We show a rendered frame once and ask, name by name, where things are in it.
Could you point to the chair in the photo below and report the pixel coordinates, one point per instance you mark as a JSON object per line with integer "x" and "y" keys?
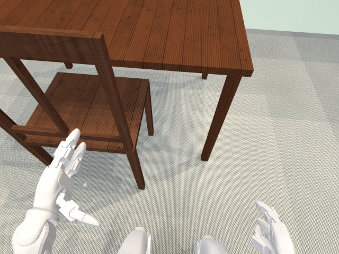
{"x": 106, "y": 109}

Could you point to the robot thigh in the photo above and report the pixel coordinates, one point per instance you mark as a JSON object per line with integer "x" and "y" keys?
{"x": 136, "y": 242}
{"x": 210, "y": 246}

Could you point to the left robot hand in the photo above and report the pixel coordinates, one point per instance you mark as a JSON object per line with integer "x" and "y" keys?
{"x": 59, "y": 176}

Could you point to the right robot thigh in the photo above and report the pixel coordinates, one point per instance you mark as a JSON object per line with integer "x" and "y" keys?
{"x": 210, "y": 246}

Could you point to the table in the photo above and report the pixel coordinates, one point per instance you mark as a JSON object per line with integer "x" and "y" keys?
{"x": 200, "y": 36}

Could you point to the right robot hand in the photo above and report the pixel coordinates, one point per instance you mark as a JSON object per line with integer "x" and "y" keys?
{"x": 277, "y": 238}

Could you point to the left robot thigh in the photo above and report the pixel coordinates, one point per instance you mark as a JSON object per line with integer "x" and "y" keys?
{"x": 136, "y": 242}

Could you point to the left robot forearm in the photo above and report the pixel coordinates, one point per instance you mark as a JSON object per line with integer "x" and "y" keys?
{"x": 36, "y": 234}

